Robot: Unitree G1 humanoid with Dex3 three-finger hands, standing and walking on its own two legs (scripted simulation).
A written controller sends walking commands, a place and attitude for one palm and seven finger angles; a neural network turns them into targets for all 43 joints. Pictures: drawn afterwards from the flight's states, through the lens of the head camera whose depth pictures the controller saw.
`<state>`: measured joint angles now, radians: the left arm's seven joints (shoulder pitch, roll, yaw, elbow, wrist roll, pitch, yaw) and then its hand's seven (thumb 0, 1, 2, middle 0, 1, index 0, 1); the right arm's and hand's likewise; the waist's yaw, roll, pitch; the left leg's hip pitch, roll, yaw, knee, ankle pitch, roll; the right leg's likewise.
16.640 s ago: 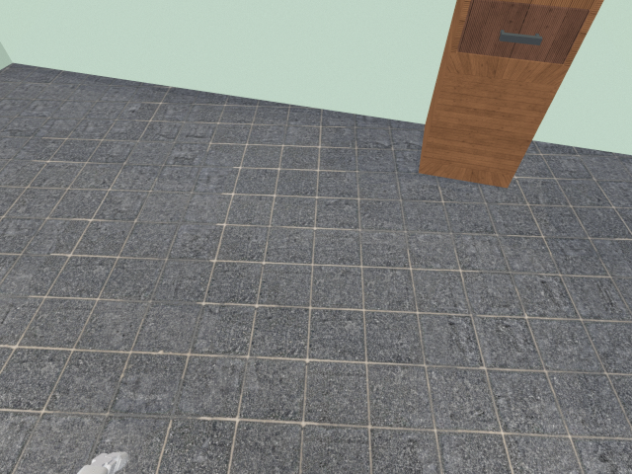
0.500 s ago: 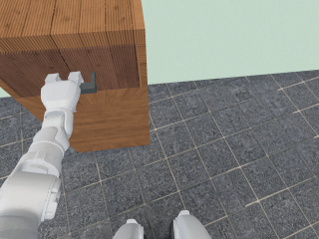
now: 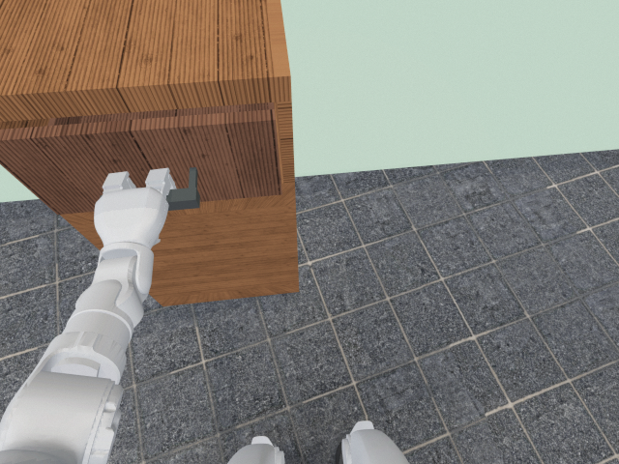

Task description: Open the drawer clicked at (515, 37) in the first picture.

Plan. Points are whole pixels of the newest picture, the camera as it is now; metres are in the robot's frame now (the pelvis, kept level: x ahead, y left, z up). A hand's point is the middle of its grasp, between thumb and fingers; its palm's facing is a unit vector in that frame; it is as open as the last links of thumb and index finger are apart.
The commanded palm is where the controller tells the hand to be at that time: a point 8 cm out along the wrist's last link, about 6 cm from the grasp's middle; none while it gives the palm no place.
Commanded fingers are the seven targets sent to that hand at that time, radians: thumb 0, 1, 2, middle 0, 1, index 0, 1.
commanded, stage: pull the drawer open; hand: left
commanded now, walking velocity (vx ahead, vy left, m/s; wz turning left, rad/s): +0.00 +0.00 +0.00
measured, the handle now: (152, 189) +0.50 +0.23 -0.01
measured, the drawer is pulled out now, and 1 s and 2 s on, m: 0.03 0.15 0.26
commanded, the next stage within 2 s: none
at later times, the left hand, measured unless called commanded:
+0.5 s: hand (146, 268) +0.38 +0.22 -0.03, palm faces -0.03 -0.04 -1.00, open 5.9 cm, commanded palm +0.34 +0.22 +0.02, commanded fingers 0.00 0.90 0.90 -0.40 -1.35 -0.40 -1.35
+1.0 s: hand (142, 313) +0.32 +0.22 -0.03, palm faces -0.02 -0.04 -1.00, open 5.9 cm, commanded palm +0.28 +0.22 +0.02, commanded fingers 0.00 0.90 0.90 -0.40 -1.35 -0.40 -1.35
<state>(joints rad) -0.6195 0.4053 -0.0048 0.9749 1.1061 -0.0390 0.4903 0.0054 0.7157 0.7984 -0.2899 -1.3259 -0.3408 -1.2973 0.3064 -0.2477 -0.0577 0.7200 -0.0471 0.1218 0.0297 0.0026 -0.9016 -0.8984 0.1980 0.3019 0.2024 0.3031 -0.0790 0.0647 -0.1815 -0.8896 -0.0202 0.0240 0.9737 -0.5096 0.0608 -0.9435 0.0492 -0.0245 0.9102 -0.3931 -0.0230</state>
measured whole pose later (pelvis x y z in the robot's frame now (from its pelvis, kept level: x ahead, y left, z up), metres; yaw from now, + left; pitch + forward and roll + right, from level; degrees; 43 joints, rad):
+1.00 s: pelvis -0.01 -0.01 +0.01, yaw +1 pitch +17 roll -1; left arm -0.17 0.30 -0.09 0.59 1.12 0.04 0.54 0.01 0.70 0.83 -0.29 -1.33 -0.36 -1.31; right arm 0.19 -0.24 -0.05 0.66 -0.02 0.11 -0.01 0.01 -0.90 -0.90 0.20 0.30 0.20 0.30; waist -0.01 0.05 -0.16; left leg -0.73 -0.03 0.03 0.92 -0.49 0.05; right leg -0.80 0.04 -0.01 0.89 -0.39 -0.03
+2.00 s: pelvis -0.01 -0.02 +0.00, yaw +0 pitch +15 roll +1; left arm 0.32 0.28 -0.09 0.18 1.12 0.04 0.57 0.02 0.70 0.80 -0.28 -1.30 -0.39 -1.32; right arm 0.11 -0.22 -0.02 0.58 -0.04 0.07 0.01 0.01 -0.90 -0.90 0.20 0.30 0.20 0.30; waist 0.03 0.03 -0.16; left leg -0.69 -0.02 0.04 0.96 -0.52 0.03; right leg -0.78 0.05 -0.01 0.96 -0.43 -0.06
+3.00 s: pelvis -0.02 -0.03 +0.00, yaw +1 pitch +14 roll +1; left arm 0.41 0.29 -0.08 0.10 1.10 0.02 0.57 0.00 -0.18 0.44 -0.32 -1.23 -0.34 -1.24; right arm 0.11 -0.22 0.00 0.56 -0.04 0.07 -0.01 0.01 -0.90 -0.90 0.20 0.30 0.20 0.30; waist 0.04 0.04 -0.16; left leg -0.73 -0.03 0.02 1.00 -0.52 0.02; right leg -0.81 0.04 -0.02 1.00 -0.44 -0.06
